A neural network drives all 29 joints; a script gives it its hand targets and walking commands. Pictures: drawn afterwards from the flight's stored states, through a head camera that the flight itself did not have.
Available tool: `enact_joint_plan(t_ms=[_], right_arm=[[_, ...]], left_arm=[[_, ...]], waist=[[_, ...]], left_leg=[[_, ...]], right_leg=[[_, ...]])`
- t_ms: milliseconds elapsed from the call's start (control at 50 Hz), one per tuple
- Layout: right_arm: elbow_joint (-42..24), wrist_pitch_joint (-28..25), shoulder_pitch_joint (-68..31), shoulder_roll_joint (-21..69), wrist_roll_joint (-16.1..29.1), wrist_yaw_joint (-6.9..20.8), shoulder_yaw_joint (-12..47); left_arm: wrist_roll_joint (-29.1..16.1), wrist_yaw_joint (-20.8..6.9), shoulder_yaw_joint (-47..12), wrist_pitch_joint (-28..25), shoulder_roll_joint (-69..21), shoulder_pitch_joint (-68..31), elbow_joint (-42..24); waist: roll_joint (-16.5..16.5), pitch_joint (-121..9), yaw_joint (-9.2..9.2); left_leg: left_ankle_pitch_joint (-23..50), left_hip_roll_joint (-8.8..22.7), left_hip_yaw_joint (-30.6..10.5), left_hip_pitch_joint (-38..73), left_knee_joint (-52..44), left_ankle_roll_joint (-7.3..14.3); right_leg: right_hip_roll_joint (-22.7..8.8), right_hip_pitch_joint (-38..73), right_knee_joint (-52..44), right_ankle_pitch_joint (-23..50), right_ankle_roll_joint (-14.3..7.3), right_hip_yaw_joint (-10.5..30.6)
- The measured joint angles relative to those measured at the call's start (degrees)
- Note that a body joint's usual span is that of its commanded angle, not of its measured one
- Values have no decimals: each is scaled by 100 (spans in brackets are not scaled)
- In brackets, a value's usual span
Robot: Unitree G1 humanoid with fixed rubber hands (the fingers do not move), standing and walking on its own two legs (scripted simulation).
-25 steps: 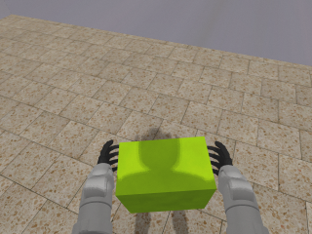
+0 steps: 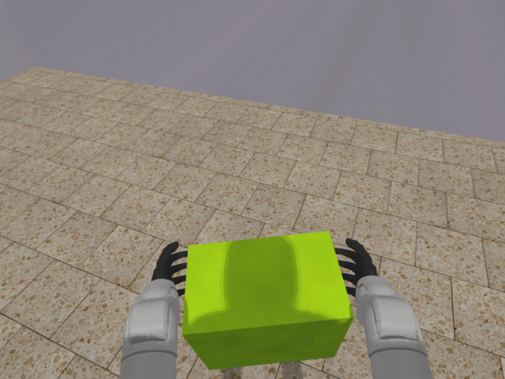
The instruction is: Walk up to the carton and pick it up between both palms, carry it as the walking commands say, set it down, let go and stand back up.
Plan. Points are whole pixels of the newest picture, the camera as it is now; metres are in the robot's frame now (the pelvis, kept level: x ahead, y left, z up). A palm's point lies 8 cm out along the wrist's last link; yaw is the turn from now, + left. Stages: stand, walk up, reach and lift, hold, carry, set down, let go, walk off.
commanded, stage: reach and lift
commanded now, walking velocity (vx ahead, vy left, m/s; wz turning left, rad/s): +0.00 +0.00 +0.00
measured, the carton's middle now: (265, 304) +0.27 +0.02 -0.04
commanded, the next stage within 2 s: hold in 1.08 s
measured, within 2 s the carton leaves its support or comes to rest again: neither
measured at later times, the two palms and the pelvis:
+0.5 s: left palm (174, 280) +0.27 +0.16 +0.04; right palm (381, 290) +0.26 -0.16 +0.04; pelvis -0.03 +0.01 -0.01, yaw -1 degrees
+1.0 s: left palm (175, 288) +0.26 +0.16 +0.03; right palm (380, 298) +0.26 -0.16 +0.03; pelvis -0.01 +0.00 +0.00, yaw -1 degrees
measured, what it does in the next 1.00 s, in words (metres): stands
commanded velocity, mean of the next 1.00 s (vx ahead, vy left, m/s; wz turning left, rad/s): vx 0.00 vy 0.00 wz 0.00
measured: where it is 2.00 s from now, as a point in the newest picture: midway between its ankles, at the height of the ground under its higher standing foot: outside the picture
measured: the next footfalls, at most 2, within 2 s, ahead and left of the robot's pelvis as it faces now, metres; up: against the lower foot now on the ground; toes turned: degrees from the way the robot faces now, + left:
none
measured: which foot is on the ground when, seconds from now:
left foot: down 0.00-1.00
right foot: down 0.00-1.00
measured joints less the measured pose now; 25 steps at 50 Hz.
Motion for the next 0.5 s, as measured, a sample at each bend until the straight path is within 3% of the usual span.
enact_joint_plan(t_ms=[240, 500], right_arm=[[173, 35, -343, 59, -107, 75, -486], [878, -23, -1027, -12, -303, 163, -836]], left_arm=[[127, 11, 158, -63, -89, -529, 486], [304, 44, 474, -122, -96, -1106, 1077]], waist=[[-11, 144, -213], [-30, 35, -231]], left_leg=[[25, -53, 112, -206, 325, 31], [-84, -93, 178, -404, 670, 55]], right_leg=[[-10, -219, 297, 56, 79, 83], [-15, -418, 626, -43, 119, 103]])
